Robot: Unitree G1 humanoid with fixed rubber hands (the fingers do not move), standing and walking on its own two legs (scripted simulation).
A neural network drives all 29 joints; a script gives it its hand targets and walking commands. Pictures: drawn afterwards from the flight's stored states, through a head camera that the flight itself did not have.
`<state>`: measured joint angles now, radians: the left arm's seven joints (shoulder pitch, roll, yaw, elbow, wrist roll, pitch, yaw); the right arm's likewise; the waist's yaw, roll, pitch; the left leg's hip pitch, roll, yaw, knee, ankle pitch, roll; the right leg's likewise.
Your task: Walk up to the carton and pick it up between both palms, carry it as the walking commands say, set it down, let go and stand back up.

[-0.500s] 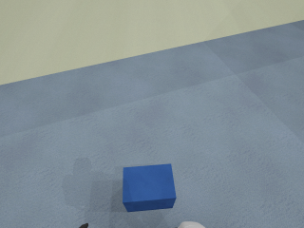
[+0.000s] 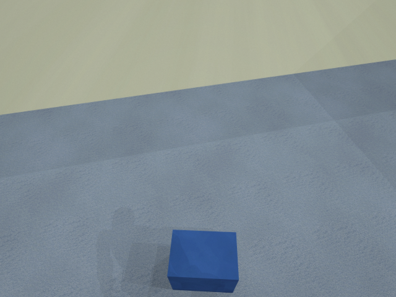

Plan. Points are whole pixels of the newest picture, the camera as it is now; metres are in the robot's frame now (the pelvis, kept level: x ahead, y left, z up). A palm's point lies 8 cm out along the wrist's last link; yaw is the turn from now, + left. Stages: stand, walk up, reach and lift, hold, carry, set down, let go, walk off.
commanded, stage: stand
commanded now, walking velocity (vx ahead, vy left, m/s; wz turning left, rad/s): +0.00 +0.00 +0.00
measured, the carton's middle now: (203, 262) +0.36 +0.01 -0.65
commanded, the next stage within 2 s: reach and lift in 0.22 s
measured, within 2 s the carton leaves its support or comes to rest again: neither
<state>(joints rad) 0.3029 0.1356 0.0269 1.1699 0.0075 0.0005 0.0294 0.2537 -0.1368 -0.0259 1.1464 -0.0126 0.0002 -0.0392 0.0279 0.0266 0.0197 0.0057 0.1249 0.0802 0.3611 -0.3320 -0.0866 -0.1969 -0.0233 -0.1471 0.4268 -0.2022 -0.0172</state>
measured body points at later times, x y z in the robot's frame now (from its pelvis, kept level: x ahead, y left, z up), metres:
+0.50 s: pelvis -0.06 +0.02 -0.03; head +0.03 +0.01 +0.41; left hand +0.16 +0.24 -0.15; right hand +0.12 -0.22 -0.16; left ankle -0.09 +0.16 -0.74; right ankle +0.02 -0.11 -0.74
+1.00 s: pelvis -0.13 +0.01 -0.09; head +0.02 +0.01 +0.33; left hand +0.16 +0.23 -0.19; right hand +0.12 -0.21 -0.21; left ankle -0.09 +0.16 -0.74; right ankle +0.02 -0.11 -0.74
